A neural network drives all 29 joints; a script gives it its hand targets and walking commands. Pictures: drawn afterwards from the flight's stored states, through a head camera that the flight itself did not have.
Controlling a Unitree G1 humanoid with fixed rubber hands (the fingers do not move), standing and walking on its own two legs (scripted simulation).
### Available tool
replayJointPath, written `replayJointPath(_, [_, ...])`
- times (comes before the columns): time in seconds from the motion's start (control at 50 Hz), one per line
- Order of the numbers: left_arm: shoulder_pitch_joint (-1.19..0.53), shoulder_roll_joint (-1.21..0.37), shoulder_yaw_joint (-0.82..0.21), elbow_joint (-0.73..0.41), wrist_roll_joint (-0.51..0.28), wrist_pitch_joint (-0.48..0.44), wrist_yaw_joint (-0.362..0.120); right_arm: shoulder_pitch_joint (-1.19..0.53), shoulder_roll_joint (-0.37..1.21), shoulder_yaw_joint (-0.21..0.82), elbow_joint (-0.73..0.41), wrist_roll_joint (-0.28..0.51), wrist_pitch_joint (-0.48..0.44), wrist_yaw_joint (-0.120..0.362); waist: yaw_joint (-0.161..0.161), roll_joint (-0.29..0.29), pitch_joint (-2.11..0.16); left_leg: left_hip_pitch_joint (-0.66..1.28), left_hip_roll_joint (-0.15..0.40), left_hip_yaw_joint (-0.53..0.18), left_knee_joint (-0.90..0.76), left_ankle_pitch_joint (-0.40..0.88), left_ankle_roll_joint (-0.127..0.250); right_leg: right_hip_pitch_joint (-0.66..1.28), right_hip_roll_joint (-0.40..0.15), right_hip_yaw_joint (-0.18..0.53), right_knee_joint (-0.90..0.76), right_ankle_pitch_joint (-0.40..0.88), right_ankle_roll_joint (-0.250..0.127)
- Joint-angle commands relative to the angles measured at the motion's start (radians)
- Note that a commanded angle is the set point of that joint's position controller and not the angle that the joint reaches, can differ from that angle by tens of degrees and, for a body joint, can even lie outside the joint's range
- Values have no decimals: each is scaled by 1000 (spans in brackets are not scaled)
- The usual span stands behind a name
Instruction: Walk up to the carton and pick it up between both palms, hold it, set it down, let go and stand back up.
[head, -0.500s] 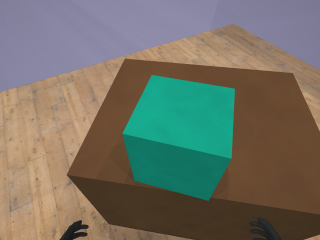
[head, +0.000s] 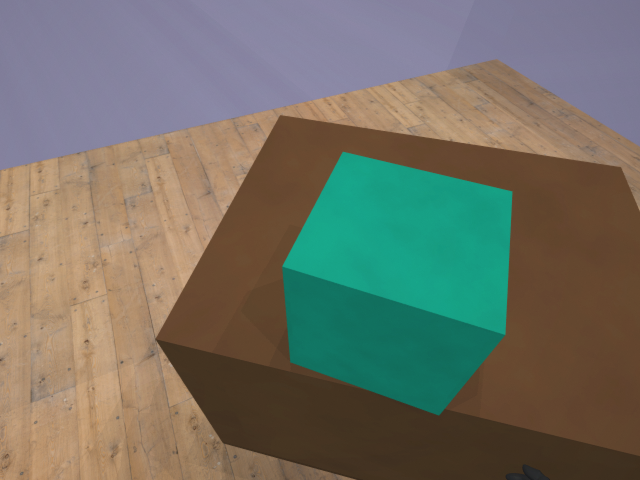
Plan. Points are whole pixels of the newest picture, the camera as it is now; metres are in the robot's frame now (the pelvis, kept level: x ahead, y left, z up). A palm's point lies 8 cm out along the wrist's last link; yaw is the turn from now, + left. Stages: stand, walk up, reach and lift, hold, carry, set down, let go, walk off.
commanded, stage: walk up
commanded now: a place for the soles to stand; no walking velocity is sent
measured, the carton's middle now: (391, 284) +0.38 -0.07 +0.01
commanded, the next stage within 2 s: reach and lift in 0.48 s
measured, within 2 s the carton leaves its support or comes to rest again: neither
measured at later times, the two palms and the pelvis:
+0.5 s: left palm out of the picture +0.06 +0.26 -0.11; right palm out of the picture +0.12 -0.27 -0.09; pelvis +0.01 -0.01 +0.00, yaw +2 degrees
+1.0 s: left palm (168, 444) +0.18 +0.22 -0.07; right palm out of the picture +0.12 -0.26 -0.05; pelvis -0.03 -0.03 +0.01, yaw -10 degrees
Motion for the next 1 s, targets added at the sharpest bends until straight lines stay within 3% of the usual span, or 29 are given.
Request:
replayJointPath(0.0, [54,111,31,-62,0,-13,7,16,-150,-38,-75,0,-11,-11,4,81,-20,-20,146,-279,-172,131,66,11,-50,162,-101,62,-35])
replayJointPath(0.08, [55,134,38,-52,1,-20,9,14,-127,-32,-75,-1,-9,-11,3,37,-34,1,85,-139,-63,262,28,32,-112,153,-128,195,-63])
replayJointPath(0.14, [45,141,39,-58,1,-14,9,9,-127,-34,-83,-2,-8,-8,2,20,-28,12,78,-102,-23,297,27,12,-139,130,-108,255,-74])
replayJointPath(0.22, [41,137,38,-68,-1,1,9,23,-146,-42,-84,4,-7,-8,-3,13,-25,22,96,-161,-35,292,50,-18,-108,118,-53,203,-60])
replayJointPath(0.3, [58,120,34,-73,-3,6,10,23,-166,-45,-81,2,-6,-12,-1,66,-16,-10,137,-305,-128,187,91,-18,-49,142,-20,93,-31])
replayJointPath(0.34, [72,121,35,-69,-3,0,11,7,-159,-41,-81,-1,-4,-14,8,72,-7,-40,134,-316,-142,162,86,7,-47,162,-57,82,-32])
replayJointPath(0.38, [78,136,40,-62,-1,-9,12,-12,-138,-34,-81,-1,-2,-13,15,46,-7,-55,95,-217,-83,221,49,44,-87,167,-107,156,-53])
replayJointPath(0.42, [64,152,44,-62,2,-15,13,-26,-121,-30,-83,-2,-1,-11,13,24,-8,-41,54,-87,8,277,15,45,-162,163,-135,279,-84])
replayJointPath(0.46, [51,160,43,-70,2,-15,13,-30,-116,-30,-89,-4,-1,-8,9,16,-8,-22,57,-51,21,282,9,31,-193,139,-120,363,-97])
replayJointPath(0.48, [-465,230,77,-257,0,87,40,-424,-70,-101,191,-71,-172,7,-58,79,-92,177,161,41,-29,202,-93,-531,29,125,27,154,-8])
replayJointPath(0.5, [-407,147,47,-278,-1,130,55,-354,-82,-103,277,-65,-244,38,-65,21,-16,104,177,-8,-7,148,-73,-493,-34,169,-58,9,-36])
replayJointPath(0.52, [-364,139,65,-236,-5,155,51,-359,-103,-111,274,-73,-249,49,-50,-9,-91,138,161,6,9,199,-66,-388,-4,120,42,105,-15])
replayJointPath(0.54, [-302,145,78,-241,-2,164,47,-321,-123,-93,317,-65,-269,54,-36,-21,-115,187,150,3,21,300,-62,-374,0,119,19,172,-9])
replayJointPath(0.6, [-175,113,104,-221,-3,192,35,-304,-143,-50,375,-19,-328,56,-9,22,-220,391,133,22,26,481,-59,-369,24,129,-95,311,-16])
replayJointPath(0.62, [-137,108,114,-199,-6,203,27,-316,-150,-35,363,-5,-333,47,-4,18,-225,436,122,32,5,524,-56,-336,42,125,-127,375,-7])
replayJointPath(0.64, [-109,94,124,-204,-8,214,25,-335,-151,-25,347,16,-326,44,19,7,-228,424,109,58,-55,480,-50,-269,59,139,-200,280,-16])
replayJointPath(0.68, [-106,112,145,-140,-1,218,14,-340,-123,12,285,20,-312,18,26,-4,-181,370,74,96,-100,435,-46,-151,58,152,-188,451,18])
replayJointPath(0.72, [-134,120,173,-131,5,208,6,-340,-84,49,232,40,-300,-1,48,-16,-160,290,46,124,-153,366,-43,-57,42,187,-195,533,50])
replayJointPath(0.76, [-188,126,190,-121,11,192,2,-339,-41,67,166,39,-288,-12,66,-7,-114,238,40,149,-202,289,-44,-25,35,207,-214,489,57])
replayJointPath(0.8, [-259,127,187,-127,8,169,-1,-338,-4,66,98,30,-275,-17,74,13,-65,237,48,169,-233,212,-40,-75,31,219,-250,357,44])
replayJointPath(0.88, [-386,122,150,-171,-17,126,-1,-327,39,45,21,11,-245,-26,42,49,-17,287,74,189,-240,82,-29,-210,11,242,-299,109,12])
replayJointPath(0.98, [-361,107,121,-171,-43,85,-14,-277,21,20,16,4,-241,-47,16,32,-53,382,84,178,-231,126,-31,-228,13,233,-301,152,17])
